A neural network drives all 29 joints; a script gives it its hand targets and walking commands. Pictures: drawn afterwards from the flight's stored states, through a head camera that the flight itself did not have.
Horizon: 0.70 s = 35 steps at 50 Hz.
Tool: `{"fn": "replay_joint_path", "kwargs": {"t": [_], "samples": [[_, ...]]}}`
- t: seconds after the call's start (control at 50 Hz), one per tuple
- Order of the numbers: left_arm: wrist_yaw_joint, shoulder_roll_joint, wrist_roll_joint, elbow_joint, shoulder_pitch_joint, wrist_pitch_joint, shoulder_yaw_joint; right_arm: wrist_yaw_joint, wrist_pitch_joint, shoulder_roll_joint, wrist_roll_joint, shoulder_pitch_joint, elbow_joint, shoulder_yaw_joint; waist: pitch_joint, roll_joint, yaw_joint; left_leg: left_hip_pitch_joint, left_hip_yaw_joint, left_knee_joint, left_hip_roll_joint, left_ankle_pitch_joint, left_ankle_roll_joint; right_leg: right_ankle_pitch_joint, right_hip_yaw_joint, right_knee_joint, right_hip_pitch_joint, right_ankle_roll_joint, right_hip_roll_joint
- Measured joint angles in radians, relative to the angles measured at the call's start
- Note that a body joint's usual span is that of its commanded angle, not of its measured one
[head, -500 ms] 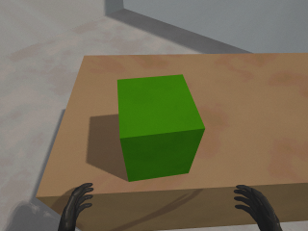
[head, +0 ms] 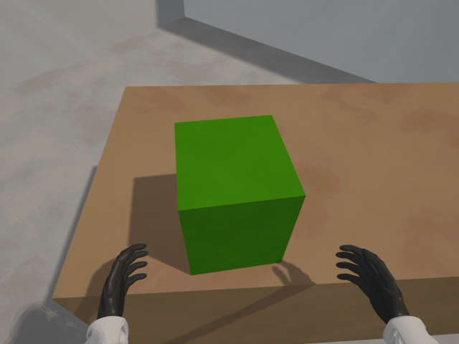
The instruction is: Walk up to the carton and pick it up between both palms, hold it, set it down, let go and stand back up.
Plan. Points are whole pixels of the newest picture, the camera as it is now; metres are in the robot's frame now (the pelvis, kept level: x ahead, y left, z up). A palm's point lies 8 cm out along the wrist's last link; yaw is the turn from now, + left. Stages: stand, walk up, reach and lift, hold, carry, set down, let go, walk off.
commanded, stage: reach and lift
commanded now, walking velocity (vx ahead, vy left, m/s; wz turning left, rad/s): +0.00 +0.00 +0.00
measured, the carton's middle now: (230, 196) +0.42 +0.02 -0.01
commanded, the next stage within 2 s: none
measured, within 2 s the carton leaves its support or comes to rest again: neither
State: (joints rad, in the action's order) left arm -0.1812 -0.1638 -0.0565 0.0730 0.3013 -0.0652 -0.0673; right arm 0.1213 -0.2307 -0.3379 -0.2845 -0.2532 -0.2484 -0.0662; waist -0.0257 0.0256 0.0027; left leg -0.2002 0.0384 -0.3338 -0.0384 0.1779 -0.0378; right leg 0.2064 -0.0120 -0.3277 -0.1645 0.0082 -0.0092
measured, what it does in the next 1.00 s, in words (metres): stands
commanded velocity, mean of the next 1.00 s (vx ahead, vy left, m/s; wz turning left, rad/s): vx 0.00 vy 0.00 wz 0.00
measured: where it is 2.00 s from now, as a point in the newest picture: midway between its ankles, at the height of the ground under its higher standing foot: outside the picture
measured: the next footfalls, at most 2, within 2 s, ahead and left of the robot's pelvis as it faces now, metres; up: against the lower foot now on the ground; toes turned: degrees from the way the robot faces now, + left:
none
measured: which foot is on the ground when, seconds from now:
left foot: down 0.00-1.00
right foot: down 0.00-1.00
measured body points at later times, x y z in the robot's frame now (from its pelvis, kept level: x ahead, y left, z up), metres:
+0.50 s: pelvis -0.01 +0.00 +0.00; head +0.01 +0.01 +0.45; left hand +0.27 +0.20 +0.06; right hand +0.29 -0.21 +0.06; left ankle +0.00 +0.15 -0.75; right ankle -0.02 -0.13 -0.75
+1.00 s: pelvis -0.01 +0.00 +0.00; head +0.00 +0.01 +0.45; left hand +0.32 +0.21 +0.10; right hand +0.37 -0.19 +0.12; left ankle +0.00 +0.15 -0.75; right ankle -0.02 -0.13 -0.75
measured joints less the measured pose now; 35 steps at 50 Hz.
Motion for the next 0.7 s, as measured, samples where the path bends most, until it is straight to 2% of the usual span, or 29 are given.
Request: {"fn": "replay_joint_path", "kwargs": {"t": [0.18, 0.34, 0.52, 0.7], "samples": [[0.012, 0.000, 0.000, -0.146, -0.043, 0.180, 0.007, -0.061, 0.086, 0.000, -0.052, 0.032, 0.103, 0.005, 0.001, 0.000, 0.000, 0.002, -0.001, 0.025, -0.001, -0.008, -0.003, -0.006, 0.000, 0.028, 0.003, 0.000, 0.000], [0.023, 0.000, -0.003, -0.248, -0.081, 0.292, 0.071, -0.103, 0.180, 0.000, -0.060, 0.105, 0.188, 0.004, 0.003, 0.000, 0.000, 0.004, 0.000, 0.034, -0.004, -0.019, -0.004, -0.017, 0.000, 0.034, 0.004, 0.000, 0.003], [0.024, 0.000, -0.005, -0.196, -0.246, 0.444, 0.084, -0.104, 0.317, 0.000, -0.065, 0.299, 0.086, 0.009, 0.010, 0.000, 0.000, 0.005, -0.001, 0.034, -0.004, -0.035, -0.004, -0.033, 0.000, 0.032, 0.004, 0.000, 0.003], [0.024, 0.000, -0.013, -0.161, -0.416, 0.554, 0.125, -0.110, 0.386, 0.000, -0.070, 0.477, 0.004, 0.023, 0.011, 0.000, 0.000, 0.005, 0.000, 0.034, -0.005, -0.038, -0.004, -0.033, 0.000, 0.026, 0.001, 0.000, 0.004]]}}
